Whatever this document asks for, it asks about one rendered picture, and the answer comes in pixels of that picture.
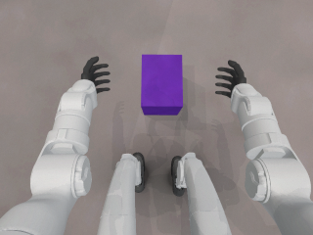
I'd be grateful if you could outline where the left robot hand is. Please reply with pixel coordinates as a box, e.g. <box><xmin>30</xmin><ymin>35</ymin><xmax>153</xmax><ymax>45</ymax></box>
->
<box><xmin>81</xmin><ymin>56</ymin><xmax>111</xmax><ymax>94</ymax></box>

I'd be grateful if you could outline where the right robot hand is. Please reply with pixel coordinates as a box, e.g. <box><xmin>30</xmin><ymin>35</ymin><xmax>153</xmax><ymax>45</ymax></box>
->
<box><xmin>215</xmin><ymin>60</ymin><xmax>246</xmax><ymax>98</ymax></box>

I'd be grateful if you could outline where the robot right upper arm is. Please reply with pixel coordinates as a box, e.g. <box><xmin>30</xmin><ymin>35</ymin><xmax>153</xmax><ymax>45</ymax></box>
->
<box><xmin>245</xmin><ymin>158</ymin><xmax>313</xmax><ymax>235</ymax></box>

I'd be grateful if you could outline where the left robot shin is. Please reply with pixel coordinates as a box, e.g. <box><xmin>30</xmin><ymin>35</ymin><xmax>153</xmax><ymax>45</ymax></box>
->
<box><xmin>116</xmin><ymin>154</ymin><xmax>142</xmax><ymax>186</ymax></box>

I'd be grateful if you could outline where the robot left thigh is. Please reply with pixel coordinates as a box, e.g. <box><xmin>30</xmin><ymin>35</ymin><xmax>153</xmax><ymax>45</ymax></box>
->
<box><xmin>97</xmin><ymin>158</ymin><xmax>141</xmax><ymax>235</ymax></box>

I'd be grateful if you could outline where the robot left upper arm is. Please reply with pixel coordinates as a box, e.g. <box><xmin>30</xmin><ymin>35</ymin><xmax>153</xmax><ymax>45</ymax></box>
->
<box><xmin>0</xmin><ymin>153</ymin><xmax>92</xmax><ymax>235</ymax></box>

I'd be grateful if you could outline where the carton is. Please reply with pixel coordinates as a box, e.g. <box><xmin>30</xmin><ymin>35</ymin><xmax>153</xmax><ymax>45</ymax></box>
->
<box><xmin>141</xmin><ymin>54</ymin><xmax>183</xmax><ymax>116</ymax></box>

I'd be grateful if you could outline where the robot left forearm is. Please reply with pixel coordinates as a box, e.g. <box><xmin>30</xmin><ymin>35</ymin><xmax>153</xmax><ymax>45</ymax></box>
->
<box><xmin>30</xmin><ymin>79</ymin><xmax>98</xmax><ymax>194</ymax></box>

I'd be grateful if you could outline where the robot right forearm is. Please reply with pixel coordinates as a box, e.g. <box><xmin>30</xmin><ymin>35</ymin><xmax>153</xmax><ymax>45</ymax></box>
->
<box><xmin>230</xmin><ymin>83</ymin><xmax>311</xmax><ymax>196</ymax></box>

